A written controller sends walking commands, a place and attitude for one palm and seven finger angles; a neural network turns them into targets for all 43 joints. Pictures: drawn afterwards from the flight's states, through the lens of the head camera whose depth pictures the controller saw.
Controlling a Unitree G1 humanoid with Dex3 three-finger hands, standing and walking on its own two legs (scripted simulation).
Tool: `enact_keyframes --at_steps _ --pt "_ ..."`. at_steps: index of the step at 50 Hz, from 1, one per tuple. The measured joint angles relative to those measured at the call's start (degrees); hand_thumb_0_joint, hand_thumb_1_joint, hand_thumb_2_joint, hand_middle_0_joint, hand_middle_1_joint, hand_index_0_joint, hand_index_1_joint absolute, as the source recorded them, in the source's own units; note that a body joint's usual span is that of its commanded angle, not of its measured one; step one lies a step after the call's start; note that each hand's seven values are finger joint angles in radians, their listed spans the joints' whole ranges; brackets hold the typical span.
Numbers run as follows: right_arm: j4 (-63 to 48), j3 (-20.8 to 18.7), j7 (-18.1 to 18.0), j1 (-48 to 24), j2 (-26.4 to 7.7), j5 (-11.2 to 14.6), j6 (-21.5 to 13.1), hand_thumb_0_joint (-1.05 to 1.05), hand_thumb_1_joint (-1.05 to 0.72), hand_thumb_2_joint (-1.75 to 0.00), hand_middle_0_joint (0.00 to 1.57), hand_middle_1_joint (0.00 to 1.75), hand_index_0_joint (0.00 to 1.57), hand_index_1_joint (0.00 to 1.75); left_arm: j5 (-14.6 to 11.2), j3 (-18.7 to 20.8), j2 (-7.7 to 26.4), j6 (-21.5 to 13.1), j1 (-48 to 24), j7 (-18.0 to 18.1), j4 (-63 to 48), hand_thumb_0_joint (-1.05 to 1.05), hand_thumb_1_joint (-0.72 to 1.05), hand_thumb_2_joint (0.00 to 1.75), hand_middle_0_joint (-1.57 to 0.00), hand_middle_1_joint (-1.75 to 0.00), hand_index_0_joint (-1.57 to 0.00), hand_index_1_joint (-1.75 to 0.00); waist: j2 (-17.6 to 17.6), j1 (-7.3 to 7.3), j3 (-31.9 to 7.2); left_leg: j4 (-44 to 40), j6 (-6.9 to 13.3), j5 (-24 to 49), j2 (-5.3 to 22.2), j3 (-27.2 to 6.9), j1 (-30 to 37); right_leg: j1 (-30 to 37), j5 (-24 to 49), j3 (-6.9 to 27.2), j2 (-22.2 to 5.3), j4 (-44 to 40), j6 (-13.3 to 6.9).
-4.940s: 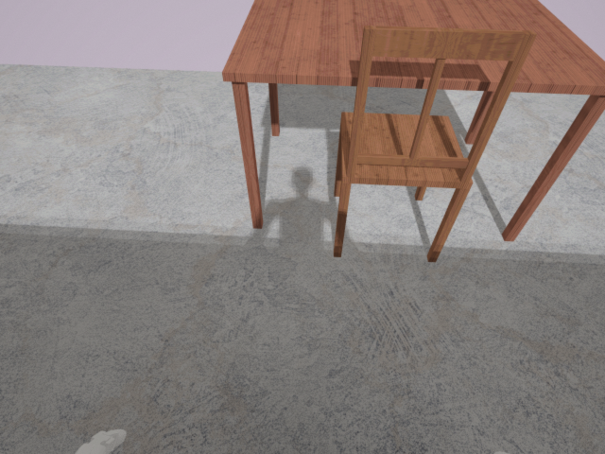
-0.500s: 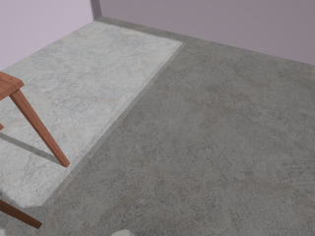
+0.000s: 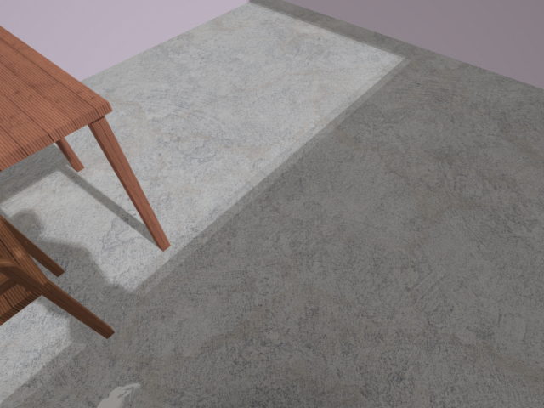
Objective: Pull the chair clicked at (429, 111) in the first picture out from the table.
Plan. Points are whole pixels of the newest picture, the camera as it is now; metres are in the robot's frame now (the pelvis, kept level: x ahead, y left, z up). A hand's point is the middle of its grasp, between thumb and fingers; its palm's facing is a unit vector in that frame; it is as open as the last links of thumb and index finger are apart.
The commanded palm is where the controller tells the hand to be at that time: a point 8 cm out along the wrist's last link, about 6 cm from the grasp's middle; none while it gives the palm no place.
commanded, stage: turn to face it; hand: left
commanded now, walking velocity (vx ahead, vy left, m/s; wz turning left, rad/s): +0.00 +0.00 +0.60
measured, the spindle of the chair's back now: out of the picture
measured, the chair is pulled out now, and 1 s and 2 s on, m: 0.00 0.00 0.00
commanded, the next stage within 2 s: take the last steps up to it in 1.26 s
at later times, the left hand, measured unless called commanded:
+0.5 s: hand out of the picture -0.06 +0.20 -0.18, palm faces +0.38 -0.89 -0.25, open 7.4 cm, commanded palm none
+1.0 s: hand out of the picture +0.00 +0.24 -0.14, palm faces +0.56 -0.79 -0.27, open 7.4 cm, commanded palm none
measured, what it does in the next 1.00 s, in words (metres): steps on the spot, turning left: right foot, then left foot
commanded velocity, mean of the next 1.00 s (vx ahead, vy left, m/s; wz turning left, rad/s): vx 0.00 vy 0.00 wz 0.57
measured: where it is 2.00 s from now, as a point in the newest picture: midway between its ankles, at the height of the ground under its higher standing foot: outside the picture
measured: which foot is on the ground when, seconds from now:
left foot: down 0.00-0.04, up 0.06-0.48, down 0.50-1.00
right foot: up 0.00-0.02, down 0.04-0.50, up 0.52-1.00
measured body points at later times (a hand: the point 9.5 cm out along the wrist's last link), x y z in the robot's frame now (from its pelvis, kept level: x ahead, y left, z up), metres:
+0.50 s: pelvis -0.01 +0.00 -0.01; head +0.03 +0.03 +0.44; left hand -0.08 +0.25 -0.16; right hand +0.20 -0.21 -0.14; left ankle -0.05 +0.09 -0.74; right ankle +0.00 -0.14 -0.73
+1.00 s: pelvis -0.01 -0.01 +0.00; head +0.03 +0.00 +0.45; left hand -0.03 +0.28 -0.12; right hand +0.17 -0.20 -0.15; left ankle -0.05 +0.09 -0.73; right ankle +0.07 -0.12 -0.71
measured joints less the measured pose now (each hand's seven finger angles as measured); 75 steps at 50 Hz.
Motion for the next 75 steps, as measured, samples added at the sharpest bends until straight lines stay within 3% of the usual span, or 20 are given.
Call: enact_keyframes --at_steps 1,2,4,7,10,19,24,25,28,31,34,44,48,51,53,56,59,63,69,75 --pt "-0.21 -0.27 0.05 0.16 -0.38 0.13 0.2 0.01 -0.91 -0.9 0.21 0.3 0.2 0.3 -0.05 -0.22 -0.09 -0.47 -0.02 -0.04 -0.57 0.01 0.91 0.9 -0.2 -0.3 -0.2 -0.3 0.15 0.0 -0.27 1.26 -0.58 -0.47 -0.34 -0.69 -0.8 2.29 2.73 -0.52 0.32 -5.04 -0.1" --pt "-0.41 -0.63 0.12 0.3 -0.96 0.37 0.38 0.01 -0.91 -0.9 0.21 0.3 0.2 0.3 0.16 -0.44 -0.41 -1.1 0.01 0.02 -0.96 0.01 0.91 0.9 -0.2 -0.3 -0.2 -0.3 0.66 0.1 -0.46 3.51 -0.74 -1.69 -0.43 -1.23 -1.96 3.74 4.4 -1.32 0.51 -8.17 -2.14" --pt "-0.33 -1.45 -0.04 0.16 -2.26 0.37 0.96 0.01 -0.91 -0.9 0.2 0.3 0.2 0.3 0.56 -1.31 -1.58 -1.57 0.12 0.09 -1.31 0.0 0.91 0.9 -0.2 -0.3 -0.2 -0.3 1.89 0.02 -0.33 13.84 -1.54 -11.32 -0.98 -1.26 -5.41 4.04 3.71 -3.18 0.14 -6.89 -4.62" --pt "-0.14 -2.1 0.25 0.05 -3.6 0.01 1.78 0.01 -0.91 -0.9 0.2 0.3 0.2 0.3 0.66 -2.01 -2.9 -1.61 1.47 0.21 -1.44 0.0 0.91 0.9 -0.2 -0.3 -0.2 -0.3 1.79 0.0 -0.69 30.18 -2.48 -13.43 -0.91 1.53 -9.86 6.29 3.39 -5.36 -1.67 -8.4 -5.14" --pt "-0.38 -2.18 0.78 -0.48 -4.05 -0.04 1.93 0.01 -0.91 -0.9 0.2 0.3 0.19 0.29 0.76 -2.39 -3.35 -1.47 2.59 0.23 -1.08 0.0 0.9 0.9 -0.2 -0.3 -0.2 -0.3 0.97 -0.17 -0.39 36.88 -3.6 -10.59 0.84 3.62 -11.28 8.24 4.16 -7.35 -3.09 -10.53 -5.17" --pt "-0.77 -0.9 1.41 -3.89 -3.23 0.29 2.54 0.01 -0.91 -0.9 0.2 0.3 0.19 0.29 1.13 -2.64 -2.41 -1.31 5.53 -0.08 -0.09 0.0 0.9 0.9 -0.21 -0.3 -0.2 -0.3 -1.37 1.8 2.06 23.69 -4.23 -11.11 3.54 6.7 -5.82 9.29 3.75 -13.78 -6.1 -10.7 -4.37" --pt "-2.28 0.25 1.55 -5.83 -2.24 0.49 1.35 0.01 -0.91 -0.9 0.2 0.3 0.19 0.29 1.08 -1.48 0.02 -0.53 7.37 -0.21 1.02 0.01 0.9 0.9 -0.21 -0.3 -0.2 -0.3 -2.96 3.41 2.49 8.91 -2.49 -8.73 2.64 9.79 0.88 7.59 1.21 -17.06 -8.24 -5.93 -2.47" --pt "-2.86 0.46 1.63 -5.88 -2.24 0.43 0.74 0.01 -0.91 -0.9 0.2 0.3 0.19 0.29 0.85 -1.18 0.61 -0.31 7.99 -0.3 1.17 0.01 0.9 0.9 -0.21 -0.3 -0.2 -0.3 -3.18 3.49 2.09 5.07 -0.75 -6.2 2.27 9.89 2.53 6.31 0.09 -17.26 -8.92 -3.11 -1.96" --pt "-3.48 1.09 1.24 -6.46 -1.0 0.64 -0.86 0.01 -0.91 -0.9 0.2 0.3 0.2 0.3 0.54 -0.26 2.77 1.66 7.03 -0.15 2.35 0.01 0.9 0.9 -0.2 -0.3 -0.2 -0.3 -5.26 3.84 2.77 7.04 3.26 -7.84 0.57 9.15 1.4 -0.56 -9.08 -8.97 -7.64 12.87 -0.33" --pt "-3.6 1.6 0.37 -5.43 -0.42 0.57 -1.27 0.01 -0.91 -0.9 0.2 0.3 0.2 0.3 0.51 0.19 3.35 2.27 5.75 -0.11 2.76 0.01 0.91 0.9 -0.2 -0.3 -0.2 -0.3 -4.71 3.35 2.25 3.92 3.61 -6.23 0.2 7.29 2.76 -5.7 -6.99 -4.53 -5.08 23.22 0.4" --pt "-3.08 1.84 -0.09 -4.14 -0.22 0.57 -1.18 0.01 -0.91 -0.9 0.2 0.3 0.2 0.3 0.46 0.17 3.28 1.75 4.17 -0.44 1.87 0.01 0.91 0.9 -0.2 -0.3 -0.2 -0.3 -4.0 2.79 1.73 -0.21 4.02 -3.64 -0.59 5.4 4.54 -8.26 -2.08 -1.91 -4.11 25.5 0.89" --pt "-1.22 1.48 -0.1 0.8 0.39 0.21 -0.63 0.01 -0.91 -0.9 0.21 0.3 0.2 0.3 0.2 -0.54 1.78 1.32 -1.11 -0.11 -0.83 0.01 0.91 0.9 -0.2 -0.3 -0.2 -0.3 -2.64 0.05 -0.07 -4.01 3.98 -0.45 -3.56 -0.43 5.54 -5.78 -0.89 1.74 -1.65 14.48 1.5" --pt "-0.59 1.0 -0.2 2.27 -0.05 -0.02 -0.09 0.01 -0.91 -0.9 0.21 0.3 0.2 0.3 -0.11 -1.14 0.67 1.0 -2.65 0.06 -1.84 0.01 0.91 0.9 -0.2 -0.3 -0.2 -0.3 -1.2 -1.16 -0.11 -2.73 3.06 -0.43 -4.26 -2.79 4.29 -2.29 -2.27 1.81 0.38 6.42 0.62" --pt "-0.16 0.54 -0.22 3.11 -0.65 0.08 0.4 0.01 -0.91 -0.9 0.21 0.3 0.2 0.3 -0.38 -1.7 -0.18 0.22 -2.85 0.15 -2.71 0.01 0.91 0.9 -0.2 -0.3 -0.2 -0.3 -0.02 -1.49 -0.32 -0.67 1.93 -0.95 -4.92 -4.45 2.73 2.19 1.43 1.37 1.88 -3.02 -0.21" --pt "0.16 0.14 -0.17 3.53 -1.18 0.55 0.66 0.01 -0.91 -0.9 0.21 0.3 0.2 0.3 -0.15 -1.99 -0.78 -0.76 -2.38 0.35 -3.02 0.01 0.91 0.9 -0.2 -0.3 -0.2 -0.3 0.94 -1.2 -0.49 3.12 1.02 -3.2 -5.09 -5.06 0.81 5.3 5.5 0.47 2.37 -9.56 -2.12" --pt "0.61 -0.71 -0.24 3.8 -1.98 0.38 1.54 0.01 -0.91 -0.9 0.2 0.3 0.2 0.3 0.25 -2.9 -1.94 -0.95 -0.87 0.35 -2.81 0.0 0.9 0.9 -0.2 -0.3 -0.2 -0.3 2.04 -1.45 -0.68 20.04 -0.61 -13.64 -5.02 -2.85 -4.77 6.17 4.43 -2.0 1.44 -9.15 -5.71" --pt "1.09 -1.04 0.29 3.59 -2.61 0.0 2.09 0.01 -0.91 -0.9 0.2 0.3 0.2 0.3 0.19 -2.91 -2.6 -0.83 1.31 0.42 -2.0 0.0 0.9 0.9 -0.2 -0.3 -0.2 -0.3 1.82 -1.05 -1.09 33.1 -1.72 -11.56 -2.99 -0.23 -8.32 8.02 5.2 -3.45 0.13 -11.61 -6.15" --pt "1.4 -0.92 0.5 2.79 -2.99 -0.02 2.07 0.01 -0.91 -0.9 0.2 0.3 0.2 0.3 0.31 -2.92 -2.94 -1.24 3.55 0.42 -0.5 0.01 0.9 0.9 -0.2 -0.3 -0.2 -0.3 1.15 -0.53 -0.62 36.27 -3.15 -8.73 0.2 0.54 -8.59 9.34 6.19 -5.49 -1.19 -13.55 -6.12" --pt "2.13 -0.24 0.25 -0.43 -2.97 0.37 2.47 0.01 -0.91 -0.9 0.2 0.3 0.19 0.29 0.96 -2.9 -2.83 -1.64 7.05 0.15 1.57 0.01 0.9 0.9 -0.2 -0.3 -0.2 -0.3 -0.29 1.79 0.77 26.3 -3.73 -12.13 2.11 1.95 -4.27 9.18 6.43 -7.74 -2.89 -13.45 -5.43" --pt "1.41 1.05 0.67 -3.48 -1.88 0.53 0.96 0.01 -0.91 -0.9 0.2 0.3 0.19 0.29 1.37 -1.92 -0.9 -1.48 10.64 -0.35 4.96 0.01 0.9 0.9 -0.2 -0.3 -0.2 -0.3 -2.41 4.49 0.37 10.73 -1.93 -13.19 1.14 6.08 3.14 8.06 5.83 -9.52 -4.4 -11.77 -3.34"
